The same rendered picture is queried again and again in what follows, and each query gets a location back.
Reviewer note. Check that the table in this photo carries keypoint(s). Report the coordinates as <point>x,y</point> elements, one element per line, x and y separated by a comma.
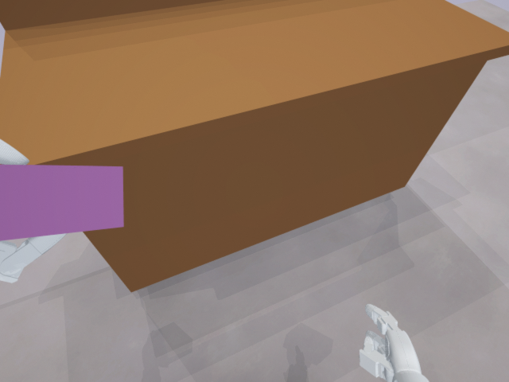
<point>235,121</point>

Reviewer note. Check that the left robot hand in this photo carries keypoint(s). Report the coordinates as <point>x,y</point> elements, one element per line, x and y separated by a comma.
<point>13,259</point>

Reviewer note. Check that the sponge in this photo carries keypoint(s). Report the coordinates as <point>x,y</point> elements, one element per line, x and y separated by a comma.
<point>44,200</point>

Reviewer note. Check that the right robot hand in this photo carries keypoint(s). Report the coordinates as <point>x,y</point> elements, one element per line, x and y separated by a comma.
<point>384,358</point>

